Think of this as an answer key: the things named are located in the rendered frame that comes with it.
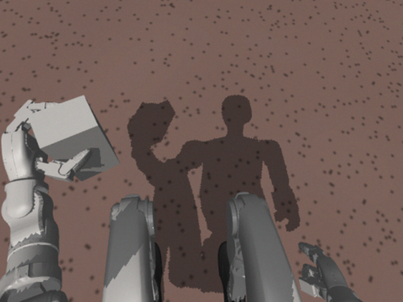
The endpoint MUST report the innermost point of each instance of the left robot arm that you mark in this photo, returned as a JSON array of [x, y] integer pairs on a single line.
[[33, 273]]

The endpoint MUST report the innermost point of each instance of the carton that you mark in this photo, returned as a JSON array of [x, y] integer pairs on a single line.
[[64, 130]]

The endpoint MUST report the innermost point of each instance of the right robot foot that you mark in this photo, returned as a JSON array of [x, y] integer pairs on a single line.
[[224, 268]]

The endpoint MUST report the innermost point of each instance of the left robot hand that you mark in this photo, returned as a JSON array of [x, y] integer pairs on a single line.
[[22, 156]]

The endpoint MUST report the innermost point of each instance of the right robot arm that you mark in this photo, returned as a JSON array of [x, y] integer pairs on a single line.
[[341, 294]]

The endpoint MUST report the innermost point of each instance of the right robot hand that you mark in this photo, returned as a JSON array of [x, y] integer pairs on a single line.
[[315, 281]]

